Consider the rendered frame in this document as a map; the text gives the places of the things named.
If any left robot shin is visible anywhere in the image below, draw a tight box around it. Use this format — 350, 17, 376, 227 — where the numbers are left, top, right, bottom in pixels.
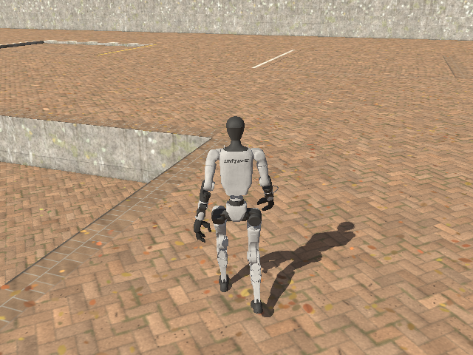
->
216, 237, 228, 283

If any left robot forearm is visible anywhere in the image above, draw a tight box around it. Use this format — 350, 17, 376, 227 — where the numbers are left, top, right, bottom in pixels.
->
195, 180, 211, 220

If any robot left upper arm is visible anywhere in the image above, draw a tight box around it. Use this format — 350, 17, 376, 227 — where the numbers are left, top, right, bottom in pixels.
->
203, 149, 221, 191

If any robot right hand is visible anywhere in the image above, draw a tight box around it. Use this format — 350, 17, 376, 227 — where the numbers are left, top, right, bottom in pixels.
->
257, 197, 274, 211

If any right robot forearm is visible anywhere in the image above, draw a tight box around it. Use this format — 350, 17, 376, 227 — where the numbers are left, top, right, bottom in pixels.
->
262, 175, 274, 201

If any robot right foot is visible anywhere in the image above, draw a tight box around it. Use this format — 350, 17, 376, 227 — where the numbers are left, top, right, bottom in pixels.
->
251, 300, 263, 314

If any robot left hand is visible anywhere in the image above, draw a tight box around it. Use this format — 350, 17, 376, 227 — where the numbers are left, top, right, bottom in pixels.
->
194, 219, 211, 243

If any robot right upper arm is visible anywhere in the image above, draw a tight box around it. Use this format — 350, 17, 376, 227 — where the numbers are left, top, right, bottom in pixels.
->
251, 148, 270, 187

